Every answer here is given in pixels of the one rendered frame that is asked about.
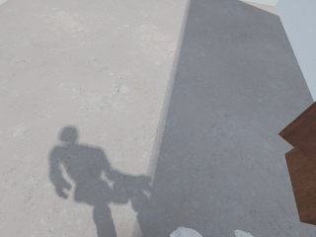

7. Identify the robot right thigh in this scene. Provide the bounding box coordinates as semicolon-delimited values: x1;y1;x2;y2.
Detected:
170;227;202;237

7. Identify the cupboard door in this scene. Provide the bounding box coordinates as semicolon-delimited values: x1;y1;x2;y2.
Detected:
278;102;316;165

